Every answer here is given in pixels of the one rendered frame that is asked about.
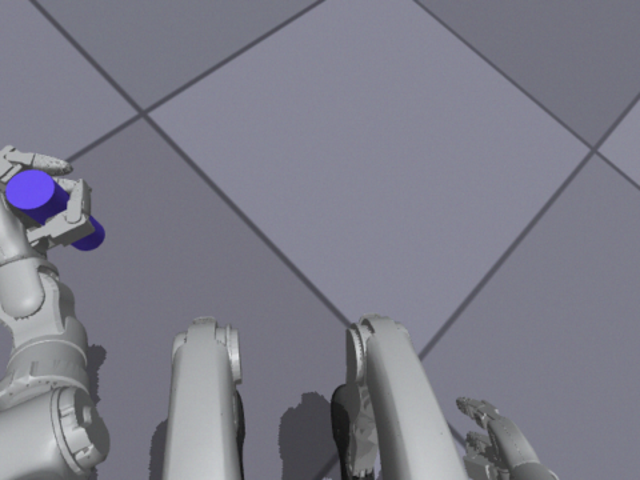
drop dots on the left robot arm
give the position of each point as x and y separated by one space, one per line
49 426

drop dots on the left robot hand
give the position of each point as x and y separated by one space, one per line
20 235

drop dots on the right robot foot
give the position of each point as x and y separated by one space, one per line
341 427

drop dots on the right robot arm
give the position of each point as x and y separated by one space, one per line
532 471

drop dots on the right robot hand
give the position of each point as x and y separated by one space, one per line
493 457

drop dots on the can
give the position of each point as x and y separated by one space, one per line
36 194

